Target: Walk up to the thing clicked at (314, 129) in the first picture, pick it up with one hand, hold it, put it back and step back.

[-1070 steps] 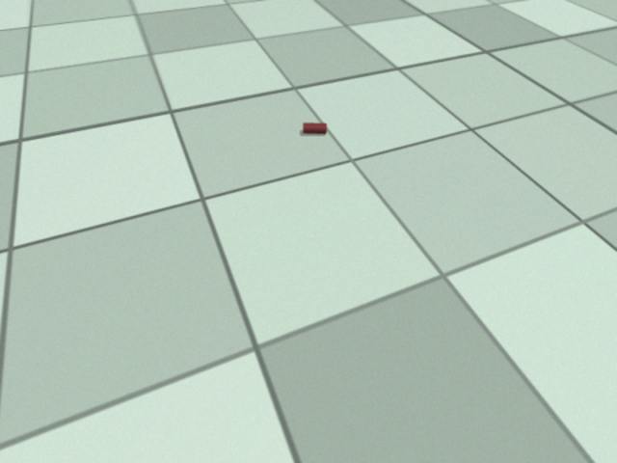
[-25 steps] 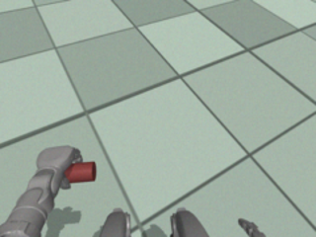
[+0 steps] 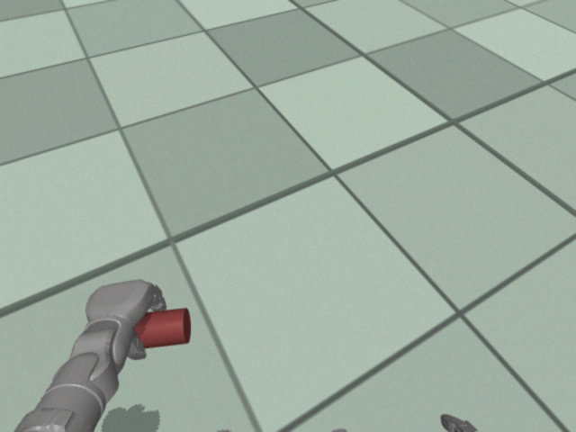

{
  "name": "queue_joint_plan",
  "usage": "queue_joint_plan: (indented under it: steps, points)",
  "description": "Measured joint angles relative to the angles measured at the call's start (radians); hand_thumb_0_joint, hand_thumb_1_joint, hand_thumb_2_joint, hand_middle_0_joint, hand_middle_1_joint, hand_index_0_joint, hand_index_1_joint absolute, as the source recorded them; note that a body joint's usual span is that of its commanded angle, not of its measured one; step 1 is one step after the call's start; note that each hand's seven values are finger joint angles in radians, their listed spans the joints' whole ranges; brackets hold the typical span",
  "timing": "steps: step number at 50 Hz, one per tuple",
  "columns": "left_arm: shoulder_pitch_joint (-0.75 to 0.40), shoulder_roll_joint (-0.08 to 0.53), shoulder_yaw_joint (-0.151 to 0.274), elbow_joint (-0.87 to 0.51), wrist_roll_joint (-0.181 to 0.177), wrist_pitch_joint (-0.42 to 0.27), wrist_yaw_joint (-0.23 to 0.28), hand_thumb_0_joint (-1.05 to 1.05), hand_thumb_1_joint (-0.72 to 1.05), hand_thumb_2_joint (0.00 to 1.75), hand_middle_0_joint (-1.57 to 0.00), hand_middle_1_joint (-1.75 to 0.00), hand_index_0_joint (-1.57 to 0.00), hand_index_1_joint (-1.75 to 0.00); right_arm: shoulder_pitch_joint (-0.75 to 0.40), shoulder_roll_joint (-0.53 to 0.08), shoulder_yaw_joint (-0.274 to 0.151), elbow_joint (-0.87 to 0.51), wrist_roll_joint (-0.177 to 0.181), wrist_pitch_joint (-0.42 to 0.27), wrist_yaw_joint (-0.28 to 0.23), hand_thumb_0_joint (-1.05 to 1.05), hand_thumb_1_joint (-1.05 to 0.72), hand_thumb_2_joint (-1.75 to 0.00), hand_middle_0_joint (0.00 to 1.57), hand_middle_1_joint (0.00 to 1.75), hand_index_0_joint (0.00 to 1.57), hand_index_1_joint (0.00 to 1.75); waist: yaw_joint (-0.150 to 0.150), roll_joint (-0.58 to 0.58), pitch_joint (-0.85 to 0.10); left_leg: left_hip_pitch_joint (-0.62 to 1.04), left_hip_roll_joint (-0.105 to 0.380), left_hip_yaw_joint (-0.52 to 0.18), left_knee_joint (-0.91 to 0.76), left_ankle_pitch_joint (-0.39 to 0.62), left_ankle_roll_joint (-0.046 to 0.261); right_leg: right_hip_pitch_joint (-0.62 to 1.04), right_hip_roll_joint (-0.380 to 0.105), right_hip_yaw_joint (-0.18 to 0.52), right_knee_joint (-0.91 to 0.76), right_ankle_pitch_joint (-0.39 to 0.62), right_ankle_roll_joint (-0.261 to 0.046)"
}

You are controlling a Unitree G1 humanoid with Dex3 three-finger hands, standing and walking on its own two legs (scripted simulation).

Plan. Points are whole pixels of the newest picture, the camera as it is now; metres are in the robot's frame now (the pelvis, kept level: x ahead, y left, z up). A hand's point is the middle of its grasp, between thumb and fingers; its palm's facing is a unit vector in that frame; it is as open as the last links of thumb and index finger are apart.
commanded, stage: hold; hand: left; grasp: from above
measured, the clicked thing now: (147, 330) +0.32 +0.22 -0.12
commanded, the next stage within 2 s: crouch in 1.92 s
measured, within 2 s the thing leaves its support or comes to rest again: neither
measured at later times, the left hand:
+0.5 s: hand (131, 315) +0.32 +0.22 -0.04, palm faces -0.46 -0.06 -0.88, open 8.1 cm
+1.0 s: hand (125, 323) +0.30 +0.22 -0.02, palm faces -0.47 -0.06 -0.88, open 8.1 cm
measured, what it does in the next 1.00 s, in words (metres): stands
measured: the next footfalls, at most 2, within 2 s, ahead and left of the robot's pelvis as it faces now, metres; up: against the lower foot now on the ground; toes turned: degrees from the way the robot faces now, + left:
none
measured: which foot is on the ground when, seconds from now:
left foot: down 0.00-1.00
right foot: down 0.00-1.00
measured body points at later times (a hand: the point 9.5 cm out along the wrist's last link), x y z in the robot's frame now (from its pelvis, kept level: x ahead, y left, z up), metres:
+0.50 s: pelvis +0.02 +0.00 +0.02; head +0.04 -0.01 +0.47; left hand +0.34 +0.22 +0.01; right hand +0.12 -0.27 -0.09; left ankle +0.03 +0.12 -0.70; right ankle +0.01 -0.14 -0.70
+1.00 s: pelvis +0.00 +0.00 +0.03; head +0.01 -0.02 +0.48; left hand +0.32 +0.22 +0.03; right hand +0.13 -0.26 -0.08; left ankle +0.03 +0.12 -0.70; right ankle +0.01 -0.14 -0.70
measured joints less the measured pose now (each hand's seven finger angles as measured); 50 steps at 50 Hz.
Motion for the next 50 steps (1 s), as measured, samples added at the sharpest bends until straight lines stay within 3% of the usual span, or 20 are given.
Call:
queue_joint_plan:
  steps: [20, 50]
  points:
    - [0.017, -0.004, -0.022, -0.04, 0.019, -0.011, -0.058, 0.02, 0.29, 0.13, -0.93, -0.11, -0.98, -0.13, -0.018, -0.014, -0.012, -0.025, 0.007, 0.036, 0.006, 0.01, -0.89, -0.9, 0.2, 0.3, 0.2, 0.3, 0.017, -0.002, 0.017, 0.172, -0.006, 0.013, -0.152, 0.042, -0.001, 0.164, -0.007, 0.01, -0.143, 0.041, -0.001]
    - [0.045, -0.004, -0.038, -0.118, 0.008, -0.013, -0.125, 0.01, 0.28, 0.13, -0.94, -0.11, -0.98, -0.13, -0.043, -0.015, 0.001, -0.061, 0.021, 0.075, 0.003, 0.01, -0.9, -0.9, 0.2, 0.3, 0.2, 0.3, 0.042, 0.011, 0.058, 0.292, -0.011, 0.02, -0.268, 0.11, 0.0, 0.276, -0.011, 0.016, -0.247, 0.104, -0.002]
